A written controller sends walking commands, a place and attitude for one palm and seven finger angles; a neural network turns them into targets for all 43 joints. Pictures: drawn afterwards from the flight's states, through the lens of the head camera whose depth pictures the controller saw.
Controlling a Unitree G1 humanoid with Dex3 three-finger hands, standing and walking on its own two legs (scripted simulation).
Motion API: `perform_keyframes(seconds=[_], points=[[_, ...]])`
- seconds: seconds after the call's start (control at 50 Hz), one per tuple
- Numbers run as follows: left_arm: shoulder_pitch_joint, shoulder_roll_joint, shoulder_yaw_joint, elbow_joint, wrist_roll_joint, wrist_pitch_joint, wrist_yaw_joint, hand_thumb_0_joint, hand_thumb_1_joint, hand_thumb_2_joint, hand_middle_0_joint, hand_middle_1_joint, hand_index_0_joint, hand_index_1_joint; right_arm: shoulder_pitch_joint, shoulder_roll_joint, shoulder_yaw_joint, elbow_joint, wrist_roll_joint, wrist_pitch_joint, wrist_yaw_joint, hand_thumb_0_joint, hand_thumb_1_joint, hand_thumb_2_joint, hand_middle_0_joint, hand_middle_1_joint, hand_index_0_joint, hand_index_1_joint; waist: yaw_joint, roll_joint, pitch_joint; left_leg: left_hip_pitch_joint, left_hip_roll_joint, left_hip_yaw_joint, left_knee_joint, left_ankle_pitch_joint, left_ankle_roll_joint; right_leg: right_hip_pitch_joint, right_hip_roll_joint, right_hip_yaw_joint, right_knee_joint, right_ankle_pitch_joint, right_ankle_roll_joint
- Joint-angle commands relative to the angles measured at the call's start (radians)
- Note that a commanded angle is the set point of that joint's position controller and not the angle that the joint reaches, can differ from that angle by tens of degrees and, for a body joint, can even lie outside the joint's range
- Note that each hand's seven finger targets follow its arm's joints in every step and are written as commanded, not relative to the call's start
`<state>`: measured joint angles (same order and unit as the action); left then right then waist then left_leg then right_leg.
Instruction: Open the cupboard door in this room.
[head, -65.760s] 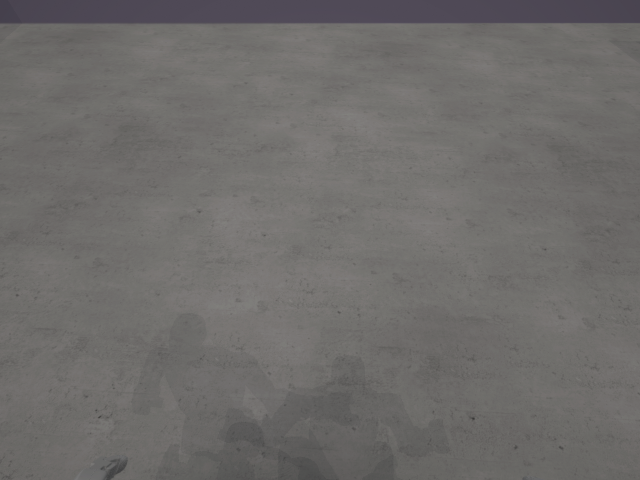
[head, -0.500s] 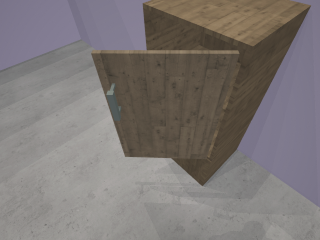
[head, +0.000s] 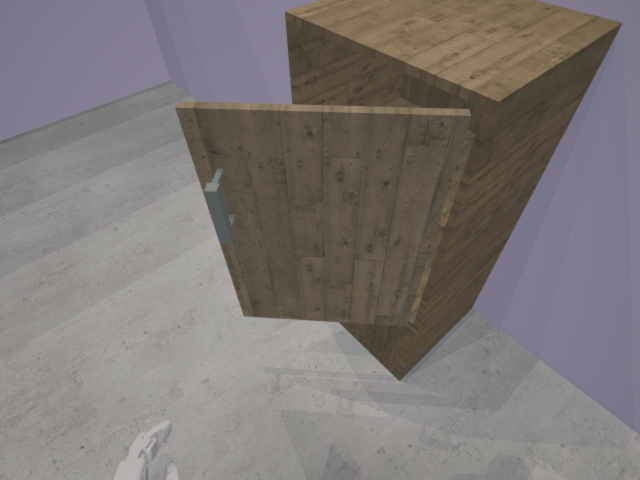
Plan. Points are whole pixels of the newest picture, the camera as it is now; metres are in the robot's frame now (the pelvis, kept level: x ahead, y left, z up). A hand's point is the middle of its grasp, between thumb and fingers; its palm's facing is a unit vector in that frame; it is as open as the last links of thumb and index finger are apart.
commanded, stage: raise the hand with hooked fingers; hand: left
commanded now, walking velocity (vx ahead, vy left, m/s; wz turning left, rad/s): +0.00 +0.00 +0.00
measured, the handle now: (223, 206) +0.53 +0.20 +0.02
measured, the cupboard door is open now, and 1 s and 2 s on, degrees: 44 44 44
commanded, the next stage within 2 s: move the hooked fingers beside the handle in 1.98 s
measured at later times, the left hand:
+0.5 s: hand (155, 444) +0.17 +0.22 -0.04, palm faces -0.01 -1.00 -0.03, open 9.8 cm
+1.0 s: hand (119, 397) +0.21 +0.27 -0.01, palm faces +0.00 -1.00 -0.05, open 12.8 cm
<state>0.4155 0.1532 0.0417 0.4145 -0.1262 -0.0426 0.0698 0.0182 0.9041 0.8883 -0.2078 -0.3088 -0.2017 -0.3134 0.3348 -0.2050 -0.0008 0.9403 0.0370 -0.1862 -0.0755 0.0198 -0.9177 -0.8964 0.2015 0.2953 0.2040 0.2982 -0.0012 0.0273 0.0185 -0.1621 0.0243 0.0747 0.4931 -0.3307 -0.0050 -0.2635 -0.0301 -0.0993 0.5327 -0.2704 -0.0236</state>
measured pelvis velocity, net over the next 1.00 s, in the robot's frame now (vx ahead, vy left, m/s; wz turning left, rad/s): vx -0.03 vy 0.03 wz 0.01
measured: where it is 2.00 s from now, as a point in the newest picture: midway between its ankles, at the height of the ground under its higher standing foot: outside the picture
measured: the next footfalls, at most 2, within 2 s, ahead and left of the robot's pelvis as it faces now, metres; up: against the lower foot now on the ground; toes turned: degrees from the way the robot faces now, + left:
none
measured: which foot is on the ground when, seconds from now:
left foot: down 0.00-1.00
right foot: down 0.00-1.00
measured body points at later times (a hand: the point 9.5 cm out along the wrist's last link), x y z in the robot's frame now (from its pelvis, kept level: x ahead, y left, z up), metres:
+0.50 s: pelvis -0.05 +0.00 -0.08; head +0.02 +0.02 +0.36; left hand +0.17 +0.27 -0.03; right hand +0.17 -0.21 -0.15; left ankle -0.04 +0.12 -0.74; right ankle +0.01 -0.10 -0.74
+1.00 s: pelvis -0.03 +0.03 -0.05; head +0.03 +0.05 +0.39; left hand +0.21 +0.32 +0.00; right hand +0.14 -0.23 -0.12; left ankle -0.04 +0.12 -0.74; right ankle +0.01 -0.10 -0.74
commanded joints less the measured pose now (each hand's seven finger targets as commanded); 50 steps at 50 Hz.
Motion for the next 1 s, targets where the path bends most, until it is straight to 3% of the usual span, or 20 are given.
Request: perform_keyframes(seconds=[0.0,0.02,0.04,0.08,0.12,0.16,0.18,0.22,0.24,0.32,0.36,0.38,0.42,0.46,0.52,0.62,0.68,0.82,0.88,0.98], points=[[-0.056,0.108,0.16,-0.194,-0.073,-0.249,-0.082,0.0,0.737,0.83,-0.212,-0.405,-0.212,-0.405,-0.141,-0.181,-0.08,-0.283,-0.023,-0.142,0.001,0.0,-0.9,-0.9,0.2,0.3,0.2,0.3,-0.02,-0.251,-0.009,-0.267,-0.022,-0.068,0.094,0.133,0.02,-0.186,-0.004,0.015,0.012,0.001,0.024],[0.054,0.102,0.19,-0.137,-0.084,-0.32,-0.136,0.0,0.713,0.82,-0.213,-0.42,-0.213,-0.42,-0.156,-0.175,-0.085,-0.319,-0.02,-0.151,0.017,0.0,-0.9,-0.9,0.2,0.3,0.2,0.3,0.026,-0.184,-0.031,-0.325,-0.038,-0.055,0.134,0.11,0.009,-0.182,-0.011,0.036,0.058,-0.018,0.013],[0.115,0.063,0.176,-0.128,-0.101,-0.398,-0.197,0.0,0.69,0.81,-0.215,-0.435,-0.215,-0.435,-0.165,-0.164,-0.085,-0.354,-0.025,-0.159,0.034,0.0,-0.9,-0.9,0.2,0.3,0.2,0.3,0.05,-0.185,-0.088,-0.38,-0.05,-0.045,0.18,0.101,0.0,-0.186,-0.009,0.038,0.122,-0.014,0.007],[0.114,0.075,0.196,-0.111,-0.135,-0.554,-0.326,0.0,0.643,0.79,-0.218,-0.465,-0.218,-0.465,-0.19,-0.169,-0.097,-0.405,-0.023,-0.165,0.06,0.0,-0.9,-0.9,0.2,0.3,0.2,0.3,0.059,-0.212,-0.14,-0.52,-0.059,-0.035,0.295,0.064,-0.008,-0.229,-0.016,0.081,0.223,-0.003,0.003],[0.072,0.159,0.259,-0.076,-0.154,-0.668,-0.464,0.0,0.597,0.77,-0.222,-0.495,-0.222,-0.495,-0.182,-0.188,-0.105,-0.449,-0.012,-0.171,0.079,0.0,-0.9,-0.9,0.2,0.3,0.2,0.3,0.053,-0.158,-0.2,-0.613,-0.065,-0.041,0.405,0.043,-0.01,-0.237,-0.047,0.173,0.284,0.031,-0.002],[0.026,0.19,0.278,-0.161,-0.199,-0.64,-0.536,0.0,0.55,0.75,-0.225,-0.525,-0.225,-0.525,-0.213,-0.199,-0.103,-0.525,0.004,-0.159,0.076,0.0,-0.9,-0.9,0.2,0.3,0.2,0.3,0.063,-0.104,-0.285,-0.653,-0.079,-0.011,0.45,0.008,0.006,-0.23,-0.057,0.223,0.282,-0.036,0.005],[-0.05,0.198,0.276,-0.21,-0.228,-0.604,-0.553,0.0,0.527,0.74,-0.227,-0.54,-0.227,-0.54,-0.222,-0.199,-0.096,-0.556,0.012,-0.153,0.066,0.0,-0.9,-0.9,0.2,0.3,0.2,0.3,0.049,-0.119,-0.282,-0.675,-0.083,-0.011,0.461,-0.048,0.013,-0.259,-0.058,0.247,0.252,-0.156,0.013],[-0.177,0.254,0.318,-0.336,-0.26,-0.553,-0.544,0.0,0.48,0.72,-0.23,-0.57,-0.23,-0.57,-0.206,-0.203,-0.093,-0.588,0.012,-0.142,0.048,0.0,-0.9,-0.9,0.2,0.3,0.2,0.3,0.033,-0.063,-0.302,-0.677,-0.069,-0.025,0.492,-0.058,0.022,-0.296,-0.042,0.251,0.258,-0.249,0.009],[-0.207,0.256,0.314,-0.423,-0.257,-0.546,-0.528,0.0,0.457,0.71,-0.232,-0.585,-0.232,-0.585,-0.182,-0.193,-0.092,-0.592,0.011,-0.14,0.042,0.0,-0.9,-0.9,0.2,0.3,0.2,0.3,0.021,-0.028,-0.34,-0.649,-0.058,-0.031,0.499,-0.033,0.027,-0.291,-0.033,0.24,0.271,-0.22,0.012],[-0.335,0.259,0.253,-0.617,-0.207,-0.552,-0.461,0.0,0.363,0.67,-0.238,-0.645,-0.238,-0.645,-0.131,-0.187,-0.068,-0.552,-0.008,-0.137,0.027,0.0,-0.9,-0.9,0.2,0.3,0.2,0.3,-0.031,0.074,-0.36,-0.581,-0.024,-0.075,0.511,0.05,0.035,-0.354,0.012,0.154,0.369,-0.055,-0.003],[-0.291,0.226,0.217,-0.581,-0.181,-0.524,-0.459,0.0,0.317,0.65,-0.242,-0.675,-0.242,-0.675,-0.125,-0.181,-0.063,-0.531,-0.006,-0.137,0.023,0.0,-0.9,-0.9,0.2,0.3,0.2,0.3,-0.042,0.085,-0.352,-0.565,-0.02,-0.085,0.496,0.056,0.033,-0.382,0.018,0.113,0.38,-0.026,-0.001],[-0.286,0.23,0.219,-0.564,-0.182,-0.505,-0.46,0.0,0.293,0.64,-0.243,-0.69,-0.243,-0.69,-0.128,-0.181,-0.06,-0.522,-0.005,-0.139,0.02,0.0,-0.9,-0.9,0.2,0.3,0.2,0.3,-0.039,0.096,-0.342,-0.567,-0.021,-0.092,0.486,0.05,0.031,-0.388,0.02,0.1,0.378,-0.032,0.0],[-0.267,0.258,0.251,-0.479,-0.192,-0.444,-0.48,0.0,0.247,0.62,-0.247,-0.72,-0.247,-0.72,-0.133,-0.189,-0.054,-0.514,-0.003,-0.133,0.013,0.0,-0.9,-0.9,0.2,0.3,0.2,0.3,-0.034,0.037,-0.314,-0.586,-0.018,-0.107,0.47,0.042,0.027,-0.382,0.032,0.078,0.376,-0.047,-0.003],[-0.222,0.263,0.272,-0.48,-0.197,-0.393,-0.491,0.0,0.2,0.6,-0.25,-0.75,-0.25,-0.75,-0.146,-0.184,-0.051,-0.529,0.002,-0.129,0.013,0.0,-0.9,-0.9,0.2,0.3,0.2,0.3,-0.008,0.031,-0.369,-0.584,-0.026,-0.105,0.438,0.039,0.025,-0.331,0.023,0.074,0.359,-0.055,0.004],[-0.197,0.281,0.312,-0.468,-0.217,-0.332,-0.481,0.0,0.13,0.57,-0.255,-0.795,-0.255,-0.795,-0.167,-0.177,-0.043,-0.541,0.002,-0.124,0.012,0.0,-0.9,-0.9,0.2,0.3,0.2,0.3,0.019,0.032,-0.358,-0.564,-0.029,-0.116,0.392,0.046,0.019,-0.312,0.028,0.046,0.351,-0.067,-0.001],[-0.225,0.291,0.334,-0.471,-0.223,-0.34,-0.44,0.0,0.013,0.52,-0.263,-0.87,-0.263,-0.87,-0.15,-0.179,-0.032,-0.543,-0.007,-0.13,0.013,0.0,-0.9,-0.9,0.2,0.3,0.2,0.3,0.019,-0.035,-0.319,-0.573,-0.027,-0.126,0.352,0.019,0.014,-0.318,0.029,0.029,0.329,-0.117,0.0],[-0.225,0.267,0.305,-0.478,-0.214,-0.362,-0.438,0.0,-0.057,0.49,-0.268,-0.915,-0.268,-0.915,-0.123,-0.186,-0.033,-0.541,-0.006,-0.139,0.016,0.0,-0.9,-0.9,0.2,0.3,0.2,0.3,0.005,-0.006,-0.324,-0.536,-0.027,-0.121,0.336,0.015,0.013,-0.341,0.026,0.021,0.324,-0.112,0.003],[-0.293,0.342,0.353,-0.476,-0.218,-0.366,-0.455,0.0,-0.22,0.42,-0.28,-1.02,-0.28,-1.02,-0.09,-0.21,-0.036,-0.528,-0.005,-0.14,0.007,0.0,-0.9,-0.9,0.2,0.3,0.2,0.3,0.004,0.032,-0.324,-0.483,-0.025,-0.123,0.318,0.09,0.007,-0.302,0.029,0.018,0.315,-0.034,-0.006],[-0.308,0.342,0.356,-0.477,-0.219,-0.36,-0.461,0.0,-0.29,0.39,-0.285,-1.065,-0.285,-1.065,-0.084,-0.211,-0.036,-0.528,-0.001,-0.133,0.006,0.0,-0.9,-0.9,0.2,0.3,0.2,0.3,0.003,0.077,-0.327,-0.439,-0.019,-0.123,0.305,0.13,0.0,-0.303,0.029,0.013,0.309,-0.006,-0.004],[-0.368,0.376,0.377,-0.438,-0.222,-0.336,-0.479,0.0,-0.407,0.34,-0.293,-1.14,-0.293,-1.14,-0.076,-0.218,-0.031,-0.525,-0.001,-0.121,0.002,0.0,-0.9,-0.9,0.2,0.3,0.2,0.3,0.0,0.084,-0.325,-0.408,-0.017,-0.122,0.293,0.172,-0.003,-0.273,0.031,0.014,0.293,0.041,-0.005]])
